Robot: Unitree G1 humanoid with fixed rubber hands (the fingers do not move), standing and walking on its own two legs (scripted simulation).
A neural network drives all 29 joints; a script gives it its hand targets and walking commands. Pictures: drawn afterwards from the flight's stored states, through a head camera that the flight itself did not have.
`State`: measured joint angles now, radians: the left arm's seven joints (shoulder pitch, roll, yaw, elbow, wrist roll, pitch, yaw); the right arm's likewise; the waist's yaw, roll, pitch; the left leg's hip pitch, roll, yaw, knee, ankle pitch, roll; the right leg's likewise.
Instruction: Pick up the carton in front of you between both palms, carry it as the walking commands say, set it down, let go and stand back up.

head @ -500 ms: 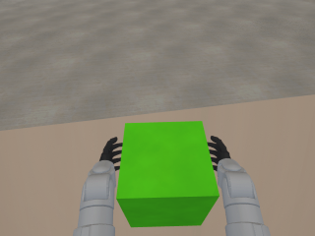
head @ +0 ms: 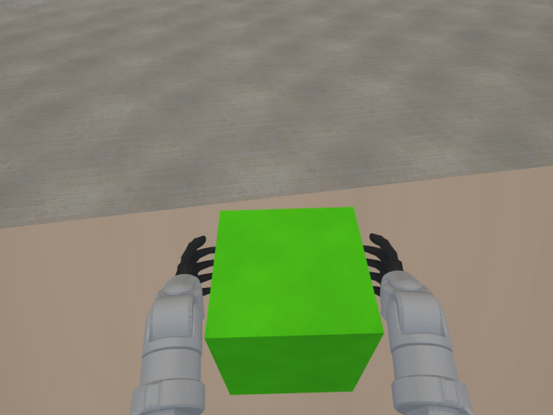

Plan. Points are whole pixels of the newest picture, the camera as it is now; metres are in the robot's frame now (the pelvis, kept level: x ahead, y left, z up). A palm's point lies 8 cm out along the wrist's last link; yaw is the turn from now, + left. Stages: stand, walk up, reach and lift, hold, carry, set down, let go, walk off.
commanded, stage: hold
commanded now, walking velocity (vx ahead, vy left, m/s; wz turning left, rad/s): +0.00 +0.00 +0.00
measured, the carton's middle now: (289, 304) +0.30 +0.00 -0.02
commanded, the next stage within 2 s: carry in 0.54 s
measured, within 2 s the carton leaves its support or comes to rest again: neither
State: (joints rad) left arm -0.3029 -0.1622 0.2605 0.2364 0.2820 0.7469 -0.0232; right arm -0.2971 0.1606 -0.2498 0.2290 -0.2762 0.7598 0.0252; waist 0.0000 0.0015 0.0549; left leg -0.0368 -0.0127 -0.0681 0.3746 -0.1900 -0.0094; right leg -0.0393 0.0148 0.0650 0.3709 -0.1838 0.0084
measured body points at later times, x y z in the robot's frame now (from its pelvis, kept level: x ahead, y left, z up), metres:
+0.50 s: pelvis +0.01 +0.00 +0.00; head -0.03 +0.00 +0.45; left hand +0.31 +0.15 +0.04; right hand +0.31 -0.15 +0.04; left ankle +0.02 +0.13 -0.74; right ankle +0.02 -0.13 -0.74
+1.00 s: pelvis +0.13 +0.01 -0.01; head +0.12 +0.01 +0.44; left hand +0.42 +0.15 +0.08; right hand +0.41 -0.15 +0.07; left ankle +0.02 +0.13 -0.74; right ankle +0.16 -0.09 -0.73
